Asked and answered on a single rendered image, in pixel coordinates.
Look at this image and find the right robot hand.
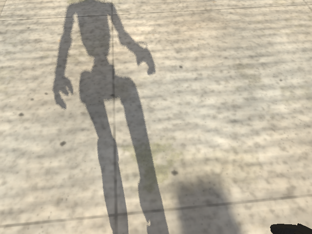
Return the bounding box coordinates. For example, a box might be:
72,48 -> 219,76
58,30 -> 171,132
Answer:
270,223 -> 312,234

